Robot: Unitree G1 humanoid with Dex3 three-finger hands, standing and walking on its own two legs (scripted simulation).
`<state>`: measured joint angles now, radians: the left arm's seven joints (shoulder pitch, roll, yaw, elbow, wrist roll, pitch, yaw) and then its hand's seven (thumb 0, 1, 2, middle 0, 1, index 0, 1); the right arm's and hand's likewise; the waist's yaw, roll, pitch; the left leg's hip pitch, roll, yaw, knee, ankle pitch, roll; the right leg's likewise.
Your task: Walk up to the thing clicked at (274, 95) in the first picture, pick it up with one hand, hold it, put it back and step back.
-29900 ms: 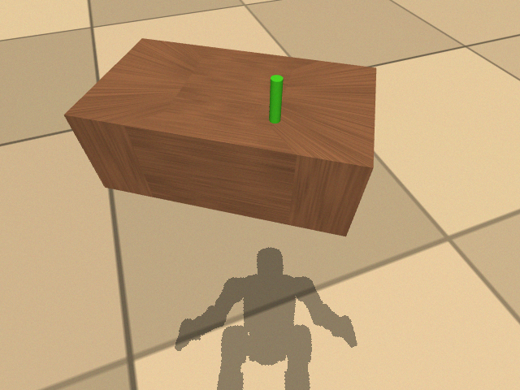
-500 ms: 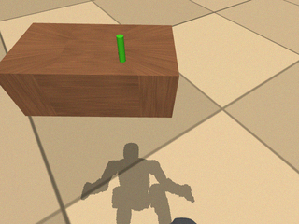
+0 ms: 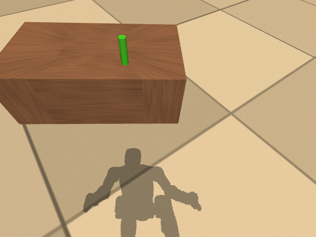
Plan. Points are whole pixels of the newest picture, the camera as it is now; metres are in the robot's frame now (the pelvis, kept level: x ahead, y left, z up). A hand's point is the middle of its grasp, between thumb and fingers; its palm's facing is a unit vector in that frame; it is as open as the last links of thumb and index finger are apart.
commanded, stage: step back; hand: left
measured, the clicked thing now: (123, 50) +1.14 +0.21 -0.23
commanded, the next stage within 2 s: stand in 0.24 s
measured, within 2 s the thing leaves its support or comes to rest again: neither
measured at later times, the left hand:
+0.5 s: hand out of the picture +0.13 +0.24 -0.14, palm faces -0.04 -0.94 -0.33, open 7.4 cm
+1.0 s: hand out of the picture +0.07 +0.23 -0.14, palm faces -0.04 -0.94 -0.35, open 7.4 cm
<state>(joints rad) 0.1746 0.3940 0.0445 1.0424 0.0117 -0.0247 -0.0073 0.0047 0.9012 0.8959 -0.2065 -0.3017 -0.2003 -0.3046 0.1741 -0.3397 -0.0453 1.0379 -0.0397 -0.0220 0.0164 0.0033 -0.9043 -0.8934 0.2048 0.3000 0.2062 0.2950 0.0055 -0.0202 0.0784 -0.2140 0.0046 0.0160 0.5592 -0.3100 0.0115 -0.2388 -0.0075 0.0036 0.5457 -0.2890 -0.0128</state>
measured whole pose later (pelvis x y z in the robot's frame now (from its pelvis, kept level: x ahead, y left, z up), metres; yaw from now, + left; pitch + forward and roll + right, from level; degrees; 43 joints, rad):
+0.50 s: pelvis +0.02 +0.00 +0.01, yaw +0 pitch -3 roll +0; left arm 0.04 0.34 -0.01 1.09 0.00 -0.02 0.00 0.00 0.90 0.90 -0.21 -0.30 -0.20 -0.30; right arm 0.04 -0.34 -0.02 1.10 0.00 -0.02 0.00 0.00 -0.91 -0.89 0.20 0.30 0.21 0.29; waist -0.01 0.00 0.08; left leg -0.08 0.00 0.02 0.34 -0.22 0.00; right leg -0.12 -0.01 0.01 0.37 -0.20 0.01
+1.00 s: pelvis +0.00 -0.02 +0.02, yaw +0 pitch -2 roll +0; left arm 0.12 0.35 -0.01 1.15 0.01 -0.02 -0.01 0.00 0.90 0.90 -0.21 -0.30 -0.20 -0.30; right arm 0.12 -0.35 -0.02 1.16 -0.01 -0.01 0.02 0.00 -0.91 -0.89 0.20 0.30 0.20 0.29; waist -0.01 0.01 0.06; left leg -0.10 0.03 0.00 0.30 -0.17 -0.03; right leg -0.14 0.02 -0.01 0.31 -0.15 -0.02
